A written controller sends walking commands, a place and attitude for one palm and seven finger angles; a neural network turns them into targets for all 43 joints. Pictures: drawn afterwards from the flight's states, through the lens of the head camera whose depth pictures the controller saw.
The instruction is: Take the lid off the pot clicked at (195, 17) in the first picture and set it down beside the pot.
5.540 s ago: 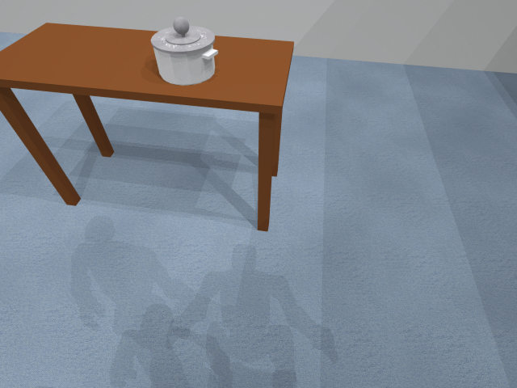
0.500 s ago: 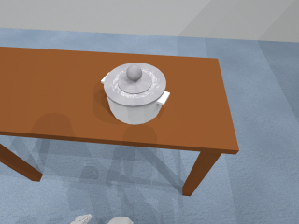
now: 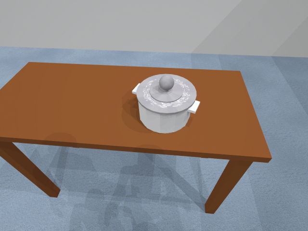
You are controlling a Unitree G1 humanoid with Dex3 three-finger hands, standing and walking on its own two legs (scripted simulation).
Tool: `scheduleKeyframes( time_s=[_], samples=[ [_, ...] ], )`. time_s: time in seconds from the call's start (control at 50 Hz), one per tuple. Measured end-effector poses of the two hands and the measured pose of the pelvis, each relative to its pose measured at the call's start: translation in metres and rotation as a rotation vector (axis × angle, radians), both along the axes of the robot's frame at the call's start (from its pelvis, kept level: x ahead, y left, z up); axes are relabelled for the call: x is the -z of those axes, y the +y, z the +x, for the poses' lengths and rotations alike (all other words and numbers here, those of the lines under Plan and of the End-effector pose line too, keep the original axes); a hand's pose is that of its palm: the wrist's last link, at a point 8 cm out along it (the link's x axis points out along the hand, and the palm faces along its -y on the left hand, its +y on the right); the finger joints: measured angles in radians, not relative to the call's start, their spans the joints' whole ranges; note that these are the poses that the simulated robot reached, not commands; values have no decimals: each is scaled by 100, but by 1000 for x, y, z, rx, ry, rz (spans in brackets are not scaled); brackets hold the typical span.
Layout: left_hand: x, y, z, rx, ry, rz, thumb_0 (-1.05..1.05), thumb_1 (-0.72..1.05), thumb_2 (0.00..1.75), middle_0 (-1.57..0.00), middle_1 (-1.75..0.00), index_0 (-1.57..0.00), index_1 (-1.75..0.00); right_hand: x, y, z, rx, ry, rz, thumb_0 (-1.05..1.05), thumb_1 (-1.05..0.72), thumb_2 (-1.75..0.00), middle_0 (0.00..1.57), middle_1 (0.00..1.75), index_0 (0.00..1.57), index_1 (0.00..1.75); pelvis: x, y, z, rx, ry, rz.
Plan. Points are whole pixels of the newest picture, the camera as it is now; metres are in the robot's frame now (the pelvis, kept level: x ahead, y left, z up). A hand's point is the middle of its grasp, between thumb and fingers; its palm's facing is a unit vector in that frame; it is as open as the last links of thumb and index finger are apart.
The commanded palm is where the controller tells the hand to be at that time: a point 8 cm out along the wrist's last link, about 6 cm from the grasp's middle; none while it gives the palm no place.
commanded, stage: come to a stop and stand still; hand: left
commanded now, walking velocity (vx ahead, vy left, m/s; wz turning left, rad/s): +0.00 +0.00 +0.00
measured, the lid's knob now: (166, 82) +0.54 +0.00 +0.10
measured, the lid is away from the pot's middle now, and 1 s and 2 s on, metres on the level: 0.01 0.01 0.01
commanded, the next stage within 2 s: look again from close up in 0.14 s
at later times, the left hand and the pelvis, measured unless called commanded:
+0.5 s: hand out of the picture +0.03 +0.17 -0.17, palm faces +0.01 -0.98 -0.18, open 7.4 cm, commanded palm none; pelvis +0.02 +0.00 +0.01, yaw +0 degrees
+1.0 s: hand out of the picture +0.03 +0.15 -0.17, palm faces +0.03 -0.99 -0.15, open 7.4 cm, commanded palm none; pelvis +0.04 -0.01 +0.01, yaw +0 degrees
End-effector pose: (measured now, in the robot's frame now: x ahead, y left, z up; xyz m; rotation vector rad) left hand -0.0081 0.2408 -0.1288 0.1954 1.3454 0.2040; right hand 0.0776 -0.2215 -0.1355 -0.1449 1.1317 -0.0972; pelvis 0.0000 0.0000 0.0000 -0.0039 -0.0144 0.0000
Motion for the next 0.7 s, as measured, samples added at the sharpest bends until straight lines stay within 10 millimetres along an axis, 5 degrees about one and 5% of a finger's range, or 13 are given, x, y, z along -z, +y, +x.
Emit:
scheduleKeyframes(
  time_s=[0.32, 0.7],
  samples=[
    [10, -20, 15, 15, 32, -89, 1, 91, 90, -20, -30, -20, -30, -3, -1, -61, 42, 212, -45, 0, -91, -90, 20, 30, 20, 30, -7, 7, 12, -6, 8, -1],
    [11, -27, 35, 3, 46, -83, 1, 91, 90, -20, -30, -20, -29, 1, 4, -50, 57, 246, -24, 1, -92, -90, 20, 30, 20, 30, -7, 0, 34, -6, 6, 0]
  ],
)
